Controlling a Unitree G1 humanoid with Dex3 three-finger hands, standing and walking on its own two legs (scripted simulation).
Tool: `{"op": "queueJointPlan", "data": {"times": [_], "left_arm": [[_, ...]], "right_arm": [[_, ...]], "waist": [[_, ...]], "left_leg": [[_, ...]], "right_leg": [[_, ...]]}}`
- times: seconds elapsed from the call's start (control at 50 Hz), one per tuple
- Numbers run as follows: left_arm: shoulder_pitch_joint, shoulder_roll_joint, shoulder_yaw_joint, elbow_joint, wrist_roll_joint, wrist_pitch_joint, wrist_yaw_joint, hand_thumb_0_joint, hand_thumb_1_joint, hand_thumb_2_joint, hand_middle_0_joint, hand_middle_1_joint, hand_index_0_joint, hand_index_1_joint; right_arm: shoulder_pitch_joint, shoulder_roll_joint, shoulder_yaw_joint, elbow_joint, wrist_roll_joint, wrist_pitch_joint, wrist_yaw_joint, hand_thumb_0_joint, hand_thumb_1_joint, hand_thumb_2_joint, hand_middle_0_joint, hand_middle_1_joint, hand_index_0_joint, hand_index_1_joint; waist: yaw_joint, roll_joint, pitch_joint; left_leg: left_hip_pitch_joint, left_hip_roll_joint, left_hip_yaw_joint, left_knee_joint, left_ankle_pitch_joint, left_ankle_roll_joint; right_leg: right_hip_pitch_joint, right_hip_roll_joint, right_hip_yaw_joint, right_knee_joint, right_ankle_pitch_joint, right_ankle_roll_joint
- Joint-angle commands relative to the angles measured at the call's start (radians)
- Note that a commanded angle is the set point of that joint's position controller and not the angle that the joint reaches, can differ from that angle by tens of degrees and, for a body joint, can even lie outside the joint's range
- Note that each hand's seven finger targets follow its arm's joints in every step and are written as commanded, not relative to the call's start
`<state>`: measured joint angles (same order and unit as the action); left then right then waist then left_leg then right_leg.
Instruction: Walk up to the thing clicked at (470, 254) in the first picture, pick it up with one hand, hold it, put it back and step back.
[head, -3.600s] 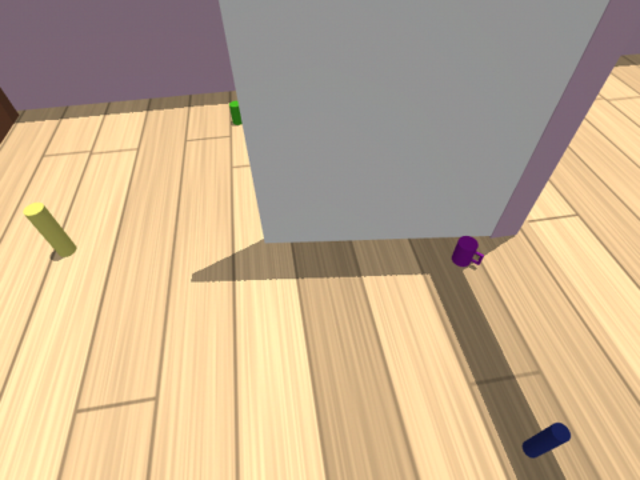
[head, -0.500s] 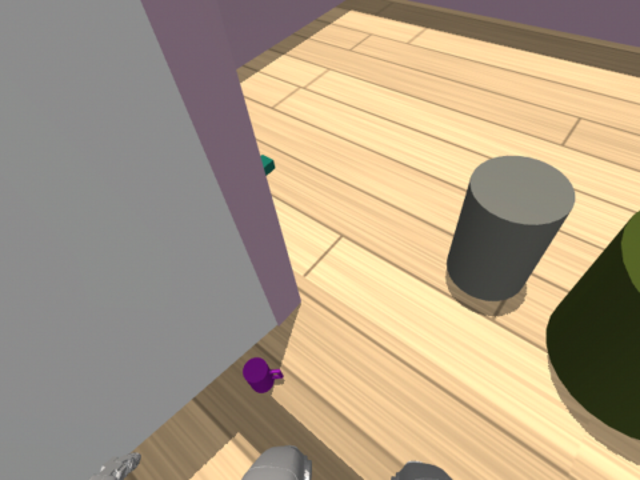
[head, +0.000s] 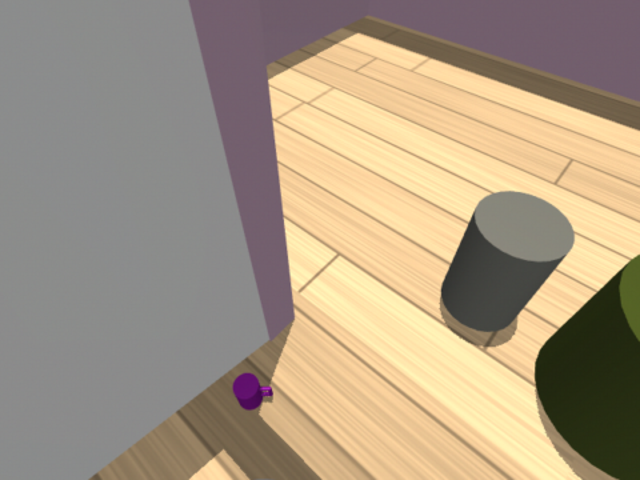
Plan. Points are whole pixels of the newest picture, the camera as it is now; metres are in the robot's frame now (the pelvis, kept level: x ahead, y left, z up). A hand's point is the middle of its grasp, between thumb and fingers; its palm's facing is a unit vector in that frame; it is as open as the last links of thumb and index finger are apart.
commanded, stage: walk up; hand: left
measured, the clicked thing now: (254, 391) +0.44 +0.24 -0.71
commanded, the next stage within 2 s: stand in 0.98 s
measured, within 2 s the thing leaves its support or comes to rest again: neither
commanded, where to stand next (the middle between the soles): +0.07 +0.02 m, yaw +1 degrees
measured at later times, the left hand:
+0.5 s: hand out of the picture +0.10 +0.26 -0.14, palm faces -0.01 -0.94 -0.35, open 7.4 cm
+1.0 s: hand out of the picture +0.10 +0.26 -0.14, palm faces +0.00 -0.94 -0.35, open 7.4 cm
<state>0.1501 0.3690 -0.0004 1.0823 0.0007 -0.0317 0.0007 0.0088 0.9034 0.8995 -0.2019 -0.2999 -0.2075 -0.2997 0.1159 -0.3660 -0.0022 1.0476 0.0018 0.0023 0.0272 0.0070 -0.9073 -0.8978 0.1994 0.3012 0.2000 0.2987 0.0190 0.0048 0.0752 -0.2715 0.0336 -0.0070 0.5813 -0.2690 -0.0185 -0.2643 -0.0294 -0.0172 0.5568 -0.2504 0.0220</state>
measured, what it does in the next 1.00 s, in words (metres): stands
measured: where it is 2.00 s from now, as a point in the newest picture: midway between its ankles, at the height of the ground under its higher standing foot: outside the picture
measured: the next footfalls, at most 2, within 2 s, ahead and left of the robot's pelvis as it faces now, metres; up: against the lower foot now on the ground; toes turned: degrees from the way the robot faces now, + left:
none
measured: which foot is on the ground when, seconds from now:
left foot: down 0.00-1.00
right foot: down 0.00-1.00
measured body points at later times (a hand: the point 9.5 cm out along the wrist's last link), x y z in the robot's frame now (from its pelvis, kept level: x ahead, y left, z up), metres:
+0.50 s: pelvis +0.01 +0.00 +0.02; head +0.02 +0.00 +0.47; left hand +0.10 +0.31 -0.11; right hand +0.10 -0.30 -0.12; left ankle +0.03 +0.13 -0.73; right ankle +0.03 -0.14 -0.73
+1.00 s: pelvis +0.02 +0.00 +0.02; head +0.03 +0.00 +0.47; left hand +0.10 +0.31 -0.11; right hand +0.10 -0.30 -0.12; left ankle +0.03 +0.13 -0.73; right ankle +0.03 -0.14 -0.73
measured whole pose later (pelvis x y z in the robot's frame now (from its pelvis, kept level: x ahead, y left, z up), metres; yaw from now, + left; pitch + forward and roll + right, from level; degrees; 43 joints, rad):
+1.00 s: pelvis +0.02 +0.00 +0.02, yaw +1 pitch -2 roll +0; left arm 0.07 0.34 0.01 1.16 0.01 -0.02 0.00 0.01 0.90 0.90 -0.20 -0.30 -0.21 -0.30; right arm 0.09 -0.35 -0.02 1.14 0.00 0.01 0.02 0.01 -0.91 -0.90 0.20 0.30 0.20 0.30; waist -0.01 0.01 0.05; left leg -0.13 0.01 -0.01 0.34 -0.17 -0.02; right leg -0.13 -0.05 -0.03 0.34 -0.17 0.03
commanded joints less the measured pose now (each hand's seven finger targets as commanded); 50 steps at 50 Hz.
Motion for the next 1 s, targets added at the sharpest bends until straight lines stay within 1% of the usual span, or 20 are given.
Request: {"op": "queueJointPlan", "data": {"times": [0.0,0.06,0.1,0.14,0.18,0.24,0.28,0.34,0.38,0.42,0.46,0.5,0.56,0.64,0.72,0.84,0.86,0.94,0.96,0.98], "left_arm": [[-0.063,0.222,0.042,-0.036,-0.007,-0.029,0.014,0.000,0.900,0.900,-0.200,-0.300,-0.200,-0.300],[-0.091,0.220,0.040,-0.025,-0.005,-0.026,0.014,0.000,0.900,0.900,-0.200,-0.300,-0.200,-0.300],[-0.093,0.213,0.037,-0.009,-0.005,-0.023,0.013,0.000,0.900,0.900,-0.200,-0.300,-0.200,-0.300],[-0.102,0.211,0.037,0.000,-0.003,-0.022,0.013,0.000,0.900,0.900,-0.200,-0.300,-0.200,-0.300],[-0.126,0.205,0.037,0.007,-0.001,-0.020,0.012,0.000,0.900,0.900,-0.200,-0.300,-0.200,-0.300],[-0.126,0.204,0.037,0.016,0.001,-0.019,0.011,0.000,0.900,0.900,-0.200,-0.300,-0.200,-0.300],[-0.133,0.204,0.040,0.020,0.003,-0.019,0.011,0.000,0.900,0.900,-0.200,-0.300,-0.200,-0.300],[-0.139,0.205,0.041,0.017,0.008,-0.017,0.009,0.000,0.900,0.900,-0.200,-0.300,-0.200,-0.300],[-0.147,0.205,0.044,0.020,0.008,-0.015,0.009,0.000,0.900,0.900,-0.200,-0.300,-0.200,-0.300],[-0.142,0.201,0.044,0.018,0.009,-0.015,0.008,0.000,0.900,0.900,-0.200,-0.300,-0.200,-0.300],[-0.147,0.202,0.045,0.015,0.010,-0.014,0.007,0.000,0.900,0.900,-0.200,-0.300,-0.200,-0.300],[-0.139,0.201,0.048,0.016,0.011,-0.015,0.008,0.000,0.900,0.900,-0.200,-0.300,-0.200,-0.300],[-0.144,0.199,0.049,0.014,0.009,-0.013,0.007,0.000,0.900,0.900,-0.200,-0.300,-0.200,-0.300],[-0.141,0.194,0.048,0.013,0.005,-0.011,0.008,0.000,0.900,0.900,-0.200,-0.300,-0.200,-0.300],[-0.142,0.197,0.049,0.008,0.010,-0.009,0.009,0.000,0.900,0.900,-0.200,-0.300,-0.200,-0.300],[-0.137,0.191,0.050,0.014,0.012,-0.008,0.010,0.000,0.900,0.900,-0.200,-0.300,-0.200,-0.300],[-0.128,0.191,0.050,0.016,0.011,-0.009,0.010,0.000,0.900,0.900,-0.200,-0.300,-0.200,-0.300],[-0.140,0.191,0.051,0.013,0.012,-0.009,0.011,0.000,0.900,0.900,-0.200,-0.300,-0.200,-0.300],[-0.111,0.193,0.047,0.019,0.006,-0.005,0.010,0.000,0.900,0.900,-0.200,-0.300,-0.200,-0.300],[-0.111,0.185,0.044,0.019,0.005,-0.004,0.009,0.000,0.900,0.900,-0.200,-0.300,-0.200,-0.300]], "right_arm": [[-0.064,-0.219,-0.044,-0.034,0.007,-0.026,-0.017,0.000,-0.900,-0.900,0.200,0.300,0.200,0.300],[-0.070,-0.218,-0.046,-0.014,0.005,-0.020,-0.018,0.000,-0.900,-0.900,0.200,0.300,0.200,0.300],[-0.089,-0.214,-0.047,-0.002,0.006,-0.018,-0.018,0.000,-0.900,-0.900,0.200,0.300,0.200,0.300],[-0.094,-0.210,-0.048,0.009,0.007,-0.016,-0.018,0.000,-0.900,-0.900,0.200,0.300,0.200,0.300],[-0.102,-0.202,-0.047,0.019,0.006,-0.014,-0.018,0.000,-0.900,-0.900,0.200,0.300,0.200,0.300],[-0.114,-0.200,-0.045,0.028,0.002,-0.013,-0.015,0.000,-0.900,-0.900,0.200,0.300,0.200,0.300],[-0.106,-0.197,-0.045,0.038,0.003,-0.013,-0.014,0.000,-0.900,-0.900,0.200,0.300,0.200,0.300],[-0.111,-0.200,-0.044,0.039,0.000,-0.015,-0.014,0.000,-0.900,-0.900,0.200,0.300,0.200,0.300],[-0.104,-0.195,-0.045,0.045,-0.003,-0.014,-0.013,0.000,-0.900,-0.900,0.200,0.300,0.200,0.300],[-0.108,-0.204,-0.047,0.043,-0.004,-0.016,-0.014,0.000,-0.900,-0.900,0.200,0.300,0.200,0.300],[-0.104,-0.204,-0.046,0.042,-0.005,-0.016,-0.014,0.000,-0.900,-0.900,0.200,0.300,0.200,0.300],[-0.096,-0.200,-0.046,0.043,-0.003,-0.019,-0.014,0.000,-0.900,-0.900,0.200,0.300,0.200,0.300],[-0.089,-0.200,-0.046,0.042,-0.004,-0.021,-0.017,0.000,-0.900,-0.900,0.200,0.300,0.200,0.300],[-0.075,-0.194,-0.046,0.044,-0.005,-0.019,-0.018,0.000,-0.900,-0.900,0.200,0.300,0.200,0.300],[-0.074,-0.203,-0.050,0.042,-0.006,-0.017,-0.020,0.000,-0.900,-0.900,0.200,0.300,0.200,0.300],[-0.070,-0.202,-0.053,0.041,-0.006,-0.015,-0.021,0.000,-0.900,-0.900,0.200,0.300,0.200,0.300],[-0.071,-0.198,-0.051,0.039,-0.004,-0.015,-0.020,0.000,-0.900,-0.900,0.200,0.300,0.200,0.300],[-0.065,-0.195,-0.054,0.042,-0.004,-0.013,-0.021,0.000,-0.900,-0.900,0.200,0.300,0.200,0.300],[-0.073,-0.187,-0.046,0.034,-0.012,-0.021,-0.024,0.000,-0.900,-0.900,0.200,0.300,0.200,0.300],[-0.071,-0.193,-0.046,0.034,-0.012,-0.024,-0.024,0.000,-0.900,-0.900,0.200,0.300,0.200,0.300]], "waist": [[-0.009,0.033,-0.133],[-0.017,0.006,-0.138],[-0.012,0.015,-0.133],[-0.014,-0.006,-0.140],[-0.018,-0.016,-0.115],[-0.012,-0.015,-0.098],[-0.015,-0.018,-0.105],[-0.013,-0.011,-0.105],[-0.017,-0.010,-0.091],[-0.015,0.009,-0.102],[-0.018,0.012,-0.096],[-0.015,0.006,-0.123],[-0.017,0.018,-0.130],[-0.019,0.012,-0.111],[-0.021,0.008,-0.124],[-0.025,0.004,-0.112],[-0.021,-0.003,-0.110],[-0.028,-0.008,-0.111],[-0.023,-0.038,-0.114],[-0.024,-0.027,-0.097]], "left_leg": [[0.084,0.093,-0.105,-0.153,0.186,0.067],[0.113,0.095,-0.094,-0.180,0.194,0.065],[0.127,0.093,-0.092,-0.197,0.187,0.061],[0.141,0.091,-0.084,-0.207,0.200,0.058],[0.128,0.089,-0.084,-0.235,0.173,0.053],[0.140,0.087,-0.083,-0.259,0.135,0.048],[0.140,0.090,-0.084,-0.271,0.147,0.046],[0.132,0.086,-0.082,-0.283,0.116,0.043],[0.116,0.085,-0.086,-0.297,0.100,0.039],[0.117,0.088,-0.089,-0.302,0.099,0.041],[0.098,0.086,-0.093,-0.313,0.066,0.040],[0.118,0.091,-0.090,-0.303,0.128,0.042],[0.115,0.090,-0.087,-0.304,0.153,0.039],[0.113,0.086,-0.089,-0.302,0.179,0.037],[0.119,0.086,-0.087,-0.300,0.156,0.042],[0.118,0.087,-0.090,-0.302,0.161,0.043],[0.129,0.086,-0.089,-0.299,0.175,0.042],[0.139,0.083,-0.084,-0.297,0.187,0.039],[0.161,0.100,-0.093,-0.309,0.220,0.033],[0.143,0.094,-0.091,-0.311,0.196,0.028]], "right_leg": [[0.071,-0.080,0.096,-0.137,0.173,-0.052],[0.084,-0.090,0.096,-0.171,0.178,-0.049],[0.087,-0.094,0.093,-0.187,0.166,-0.045],[0.103,-0.098,0.092,-0.207,0.181,-0.043],[0.106,-0.100,0.091,-0.233,0.161,-0.038],[0.090,-0.103,0.099,-0.265,0.109,-0.034],[0.110,-0.098,0.092,-0.274,0.108,-0.033],[0.122,-0.101,0.091,-0.282,0.105,-0.030],[0.119,-0.096,0.089,-0.287,0.077,-0.030],[0.131,-0.094,0.083,-0.284,0.088,-0.030],[0.143,-0.092,0.080,-0.282,0.091,-0.029],[0.160,-0.094,0.080,-0.277,0.112,-0.031],[0.176,-0.098,0.074,-0.264,0.152,-0.029],[0.169,-0.095,0.074,-0.268,0.155,-0.027],[0.172,-0.097,0.070,-0.264,0.155,-0.028],[0.170,-0.096,0.063,-0.271,0.153,-0.028],[0.163,-0.097,0.066,-0.271,0.159,-0.027],[0.157,-0.098,0.066,-0.270,0.163,-0.027],[0.143,-0.101,0.061,-0.267,0.157,-0.028],[0.140,-0.100,0.065,-0.281,0.135,-0.025]]}}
